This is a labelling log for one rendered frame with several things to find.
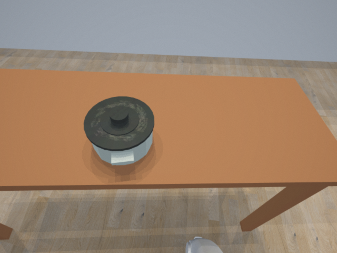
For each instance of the pot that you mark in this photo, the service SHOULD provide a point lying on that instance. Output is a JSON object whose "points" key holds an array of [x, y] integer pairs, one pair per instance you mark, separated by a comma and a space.
{"points": [[127, 156]]}

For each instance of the lid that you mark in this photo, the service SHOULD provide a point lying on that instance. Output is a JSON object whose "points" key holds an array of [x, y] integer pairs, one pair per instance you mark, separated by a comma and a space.
{"points": [[105, 134]]}

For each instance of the right robot thigh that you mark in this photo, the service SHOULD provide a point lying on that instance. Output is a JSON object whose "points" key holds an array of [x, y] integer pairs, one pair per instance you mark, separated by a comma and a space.
{"points": [[201, 245]]}

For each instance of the table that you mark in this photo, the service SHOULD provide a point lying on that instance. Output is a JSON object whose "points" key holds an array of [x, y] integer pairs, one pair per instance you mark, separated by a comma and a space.
{"points": [[209, 132]]}

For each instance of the knob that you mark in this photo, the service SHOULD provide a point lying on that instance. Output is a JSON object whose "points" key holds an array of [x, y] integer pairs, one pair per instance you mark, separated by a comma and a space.
{"points": [[118, 115]]}

